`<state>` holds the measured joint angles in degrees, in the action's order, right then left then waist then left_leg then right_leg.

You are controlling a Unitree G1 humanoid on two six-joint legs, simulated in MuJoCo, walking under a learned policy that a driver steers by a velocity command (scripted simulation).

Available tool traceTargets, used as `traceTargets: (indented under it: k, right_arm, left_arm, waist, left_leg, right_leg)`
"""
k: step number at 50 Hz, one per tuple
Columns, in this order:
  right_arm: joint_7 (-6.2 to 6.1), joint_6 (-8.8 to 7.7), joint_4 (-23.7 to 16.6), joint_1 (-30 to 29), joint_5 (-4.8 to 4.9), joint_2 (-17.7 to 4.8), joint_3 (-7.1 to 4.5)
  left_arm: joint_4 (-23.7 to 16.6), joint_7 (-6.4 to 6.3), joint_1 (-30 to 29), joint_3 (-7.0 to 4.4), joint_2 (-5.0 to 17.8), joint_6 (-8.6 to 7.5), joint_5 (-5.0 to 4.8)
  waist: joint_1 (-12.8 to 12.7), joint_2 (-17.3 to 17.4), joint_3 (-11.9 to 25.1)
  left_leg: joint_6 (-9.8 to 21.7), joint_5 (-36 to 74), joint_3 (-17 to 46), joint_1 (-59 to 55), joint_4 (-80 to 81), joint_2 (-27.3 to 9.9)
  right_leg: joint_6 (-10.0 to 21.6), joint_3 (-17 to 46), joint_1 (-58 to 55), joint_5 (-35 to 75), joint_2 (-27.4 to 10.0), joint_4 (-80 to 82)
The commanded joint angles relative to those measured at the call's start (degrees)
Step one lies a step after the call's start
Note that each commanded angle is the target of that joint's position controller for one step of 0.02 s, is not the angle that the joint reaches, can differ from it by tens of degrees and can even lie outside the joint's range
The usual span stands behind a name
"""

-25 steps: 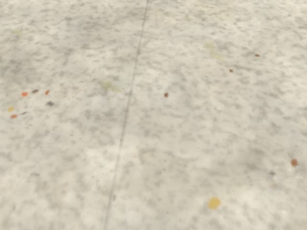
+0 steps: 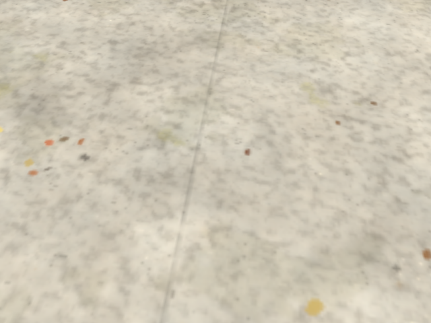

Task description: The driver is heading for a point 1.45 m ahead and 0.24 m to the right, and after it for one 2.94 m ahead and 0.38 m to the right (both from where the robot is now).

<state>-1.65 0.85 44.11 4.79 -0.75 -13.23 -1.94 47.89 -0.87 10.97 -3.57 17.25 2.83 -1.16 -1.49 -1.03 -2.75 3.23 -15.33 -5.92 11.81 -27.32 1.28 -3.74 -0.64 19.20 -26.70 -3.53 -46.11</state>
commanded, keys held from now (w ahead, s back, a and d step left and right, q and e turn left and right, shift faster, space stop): e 0.28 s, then w+e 0.22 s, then w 0.14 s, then w+q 0.36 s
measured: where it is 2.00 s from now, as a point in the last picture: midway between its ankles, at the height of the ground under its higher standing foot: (269, 235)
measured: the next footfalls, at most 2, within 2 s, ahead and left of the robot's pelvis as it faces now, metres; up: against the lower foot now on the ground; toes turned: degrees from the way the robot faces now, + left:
right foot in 0.12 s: +0.01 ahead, -0.12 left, +0.00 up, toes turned -8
left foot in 0.64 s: +0.18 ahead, +0.07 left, +0.00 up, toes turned -25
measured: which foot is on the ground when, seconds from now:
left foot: down 0.00-0.14, up 0.16-0.62, down 0.64-1.00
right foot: up 0.00-0.10, down 0.12-0.64, up 0.66-1.00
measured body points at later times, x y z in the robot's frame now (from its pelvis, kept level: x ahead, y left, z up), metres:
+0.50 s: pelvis +0.02 -0.04 +0.01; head +0.04 -0.07 +0.46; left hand +0.21 +0.22 -0.08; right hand +0.11 -0.36 -0.10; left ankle +0.12 +0.11 -0.70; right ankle -0.03 -0.12 -0.74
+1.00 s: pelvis +0.22 -0.09 +0.00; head +0.25 -0.10 +0.45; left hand +0.52 +0.05 -0.06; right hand +0.09 -0.35 -0.12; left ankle +0.15 +0.08 -0.74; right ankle +0.30 -0.25 -0.72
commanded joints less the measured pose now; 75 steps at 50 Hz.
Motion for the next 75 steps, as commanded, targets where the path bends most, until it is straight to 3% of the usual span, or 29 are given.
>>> traceTargets:
  k: [1, 4, 6, 7, 8, 9, 10, 12, 14, 17, 19, 25, 31, 32, 33, 34, 35, 38, 44, 48, 51, 52, 53, 54, 56, 59, 70, 73, 75]
  right_arm:
    - [-0.66, 0.02, -2.72, -0.32, 0.23, -12.11, -3.86]
    - [-0.90, 0.65, -2.81, -2.07, 0.93, -12.42, -4.26]
    - [-0.99, 1.03, -1.67, -0.69, 1.94, -11.93, -4.46]
    - [-0.76, 0.80, -1.98, 0.85, 0.50, -9.68, -4.10]
    - [-0.93, 0.39, -5.75, -5.78, -1.09, -7.51, -3.26]
    - [-0.91, 0.20, -5.77, -7.23, -0.49, -9.35, -3.86]
    - [-0.61, 0.24, -4.87, -5.44, 0.80, -10.38, -4.33]
    - [-1.11, 0.32, -3.03, -3.31, 0.62, -11.62, -4.98]
    - [-1.03, 0.03, -2.51, -2.06, 0.60, -10.70, -4.90]
    - [-0.25, -0.99, -2.87, -3.26, 1.27, -9.90, -4.61]
    - [0.24, -2.05, -3.71, -6.06, 1.52, -9.99, -4.48]
    - [2.16, -5.93, -4.06, -7.29, 1.93, -9.94, -3.93]
    - [2.54, -8.21, -0.38, 3.84, 1.78, -10.98, -4.22]
    - [2.09, -8.39, 0.77, 10.75, 1.11, -13.44, -4.73]
    - [2.35, -7.99, 2.74, 15.83, 0.26, -20.14, -6.12]
    - [3.09, -8.13, 3.25, 16.56, 0.95, -17.29, -5.56]
    - [3.25, -8.23, 2.52, 14.20, 1.65, -13.41, -4.29]
    - [2.90, -7.26, 1.17, 12.10, 1.33, -10.60, -2.90]
    - [0.98, -5.41, 1.24, 14.67, 2.17, -13.65, -3.61]
    - [0.73, -4.77, 1.24, 16.92, 2.82, -13.93, -3.81]
    - [0.81, -4.67, 0.38, 16.11, 2.16, -11.82, -3.22]
    - [1.05, -4.78, -1.33, 15.64, 0.91, -7.97, -1.91]
    - [0.73, -5.40, -3.38, 22.31, 2.34, -2.70, -0.51]
    - [0.61, -5.34, -2.36, 22.57, 3.69, -8.53, -1.72]
    - [0.80, -4.74, -2.65, 15.84, 3.31, -10.92, -2.63]
    - [1.50, -3.63, -3.59, 13.41, 2.75, -8.40, -2.69]
    - [4.67, -3.49, -11.05, -2.71, 2.10, -5.75, -1.02]
    - [5.35, -3.29, -13.06, -4.44, 2.06, -7.43, -1.73]
    - [5.22, -2.79, -12.42, 1.93, 1.97, -10.54, -3.49]
  left_arm:
    - [-4.85, 0.44, -2.40, -1.27, 5.38, -0.63, -0.14]
    - [-4.80, 1.46, -0.35, -1.32, 4.83, -0.47, -0.30]
    - [-4.40, 1.76, 2.48, -1.91, 6.23, -0.58, 0.13]
    - [-5.04, 0.96, 3.42, -3.40, 11.93, -0.75, 0.31]
    - [-5.68, 0.95, 4.79, -4.26, 16.84, -1.50, 1.49]
    - [-6.43, 1.20, 4.93, -3.54, 14.29, -2.79, 2.63]
    - [-6.70, 1.09, 1.99, -3.21, 13.05, -3.76, 2.24]
    - [-7.59, 0.27, -2.61, -2.74, 10.63, -3.94, 0.08]
    - [-8.03, -0.41, -2.00, -2.26, 9.84, -3.43, 0.17]
    - [-7.45, -0.91, 1.88, -2.43, 9.75, -3.28, -0.52]
    - [-7.40, -1.08, 2.42, -2.46, 10.38, -3.61, -0.20]
    - [-8.04, -0.42, 3.06, -2.84, 11.97, -4.28, -0.01]
    - [-7.93, 0.16, 3.39, -0.74, 6.57, -4.63, 0.52]
    - [-8.70, 0.21, 2.56, 0.38, 3.18, -4.98, 0.99]
    - [-11.58, 0.06, 3.69, 0.98, 1.19, -5.91, 0.13]
    - [-11.90, -0.31, 2.32, -0.26, 6.79, -6.54, -1.00]
    - [-11.48, -0.06, 1.45, -0.96, 9.17, -7.03, -1.08]
    - [-11.96, 0.92, -2.32, -0.84, 7.22, -8.64, 1.06]
    - [-15.44, 2.53, -9.85, 1.29, 1.43, -9.62, 0.92]
    - [-16.09, 2.40, -9.84, 0.07, 4.68, -9.65, -0.07]
    - [-13.78, 1.14, 0.43, -2.13, 8.42, -9.52, 0.18]
    - [-12.96, 0.46, 9.55, -3.14, 11.86, -9.34, 1.11]
    - [-11.73, 0.83, 13.54, -3.91, 16.14, -8.50, 2.28]
    - [-11.47, 1.30, 11.84, -2.89, 11.28, -8.49, 1.81]
    - [-11.43, 1.32, 6.04, -1.38, 5.94, -8.49, 1.34]
    - [-10.27, 1.31, 2.00, -1.07, 3.73, -8.96, 2.13]
    - [-5.62, 0.54, 5.34, -3.25, 9.49, -8.56, 0.42]
    - [-4.69, 0.39, 6.58, -3.80, 11.34, -7.33, -0.31]
    - [-4.80, 0.00, 6.60, -4.19, 13.05, -6.28, -0.66]
  waist:
    - [2.24, 6.42, 4.11]
    - [0.45, 7.09, 6.07]
    - [-1.26, 5.24, 6.38]
    - [0.41, -6.70, 7.11]
    - [-1.67, -17.24, 6.27]
    - [-3.09, -8.08, 9.14]
    - [-0.92, -5.51, 7.47]
    - [1.05, -2.95, 5.19]
    - [1.50, -4.16, 6.42]
    - [-0.33, -4.90, 6.21]
    - [-1.43, -6.92, 2.73]
    - [-2.56, -7.90, 1.43]
    - [3.20, -6.22, 3.75]
    - [5.99, -0.53, 6.58]
    - [4.69, 14.45, 7.32]
    - [5.69, 13.96, 2.79]
    - [4.84, 10.32, -1.32]
    - [4.22, 7.44, -1.37]
    - [5.16, 8.05, 0.03]
    - [3.70, 8.67, 0.51]
    - [-2.83, 7.30, 5.61]
    - [-6.79, 1.58, 13.83]
    - [-3.65, -16.95, 21.32]
    - [-3.29, -14.49, 16.62]
    - [-2.25, -5.71, 5.46]
    - [0.54, -5.98, 1.72]
    - [-2.43, -0.81, -2.66]
    - [-1.44, -1.82, -1.67]
    - [2.95, -3.67, 3.79]
  left_leg:
    - [11.84, 28.52, 14.21, -8.14, 6.83, -20.18]
    - [9.64, 31.38, 10.26, -8.05, 3.15, -19.11]
    - [3.96, 22.29, 5.49, -4.06, -3.49, -15.47]
    - [-1.97, 7.47, -0.73, 6.64, -16.13, -9.89]
    - [-6.38, -22.68, 0.60, 21.99, -28.20, 0.92]
    - [-6.58, -26.07, 8.52, 23.88, -38.13, 0.02]
    - [-6.07, -21.01, 10.08, 24.86, -40.36, -1.39]
    - [-6.59, -12.41, 10.64, 26.23, -37.34, -2.87]
    - [-7.84, -7.67, 10.15, 22.64, -37.33, -1.68]
    - [-8.05, -2.54, 9.83, 24.12, -27.00, -1.79]
    - [-8.07, -0.65, 10.41, 24.66, -19.52, -1.74]
    - [-7.18, 0.19, 10.14, 16.09, -5.27, -0.40]
    - [-2.71, 5.41, 8.76, -5.95, 4.25, -2.18]
    - [0.43, -0.17, 17.55, -14.20, 6.52, -9.76]
    - [9.24, -15.28, 39.85, -20.82, 13.91, -19.70]
    - [13.53, -24.67, 49.87, -19.48, 17.03, -23.68]
    - [12.63, -23.73, 44.74, -17.42, 16.64, -21.59]
    - [9.93, -6.47, 32.92, -14.05, 17.20, -15.11]
    - [8.57, 10.54, 21.73, -3.21, 17.21, -9.50]
    - [6.35, 10.71, 24.96, -1.59, 14.86, -11.93]
    - [2.55, 17.99, 22.55, 1.64, 1.81, -7.93]
    - [0.46, 9.55, 19.30, 8.54, -14.48, -4.18]
    - [-2.29, -16.52, 13.32, 24.10, -33.14, 2.69]
    - [-2.61, -16.96, 14.95, 30.61, -42.39, -0.93]
    - [-2.46, -7.32, 13.15, 31.21, -44.13, -5.39]
    - [-2.72, -1.50, 12.40, 26.71, -39.82, -8.35]
    - [-2.12, 16.27, 6.13, 25.53, -12.06, -7.03]
    - [0.66, 10.47, 3.14, 23.12, -8.76, -4.28]
    - [3.43, 4.95, -0.13, 12.79, -8.37, 0.36]
  right_leg:
    - [0.73, -0.68, 4.92, -1.61, -0.56, -0.08]
    - [2.32, -3.41, -0.44, 3.87, 1.11, 8.17]
    - [5.57, -2.34, -8.19, 18.46, 2.29, 21.63]
    - [9.81, 11.66, -16.61, 36.84, -6.51, 25.46]
    - [22.19, 30.62, -20.12, 53.09, -19.14, 26.58]
    - [25.93, 29.88, -20.44, 50.44, -19.49, 27.23]
    - [23.15, 24.23, -19.42, 46.95, -16.32, 26.91]
    - [17.83, 19.23, -18.81, 41.48, -11.50, 26.52]
    - [17.34, 17.21, -17.32, 44.15, -9.12, 26.63]
    - [17.27, 19.91, -19.42, 15.13, -7.20, 31.42]
    - [17.22, 23.21, -18.07, 2.24, -7.24, 34.50]
    - [17.12, 25.66, -12.80, 1.81, -5.98, 33.02]
    - [12.94, 24.47, -3.12, 2.97, -2.28, 23.98]
    - [10.19, 19.37, 2.78, 1.68, 1.47, 11.91]
    - [7.10, 9.74, 16.13, -5.35, 9.09, -4.01]
    - [6.13, 9.97, 25.24, -9.26, 6.98, -14.39]
    - [6.55, 10.07, 28.24, -3.93, 3.74, -17.97]
    - [5.82, 6.06, 26.54, 7.16, -0.28, -14.36]
    - [1.18, 0.70, 10.80, 17.35, 3.41, 9.72]
    - [1.65, 2.91, 1.64, 23.96, 4.07, 16.30]
    - [5.17, 3.00, -15.24, 21.83, 2.72, 20.02]
    - [8.74, 12.12, -28.58, 16.19, -6.81, 19.56]
    - [16.28, 37.55, -40.64, 1.51, -20.30, 27.00]
    - [17.31, 44.54, -35.93, -8.09, -20.76, 31.47]
    - [14.63, 26.89, -24.05, 3.34, -15.82, 31.94]
    - [13.72, 13.43, -14.89, 17.71, -11.37, 35.75]
    - [12.67, -5.94, -17.76, 31.46, -11.47, 38.39]
    - [11.04, -8.64, -23.15, 45.80, -12.56, 32.67]
    - [9.72, -10.65, -24.28, 64.15, -11.95, 20.04]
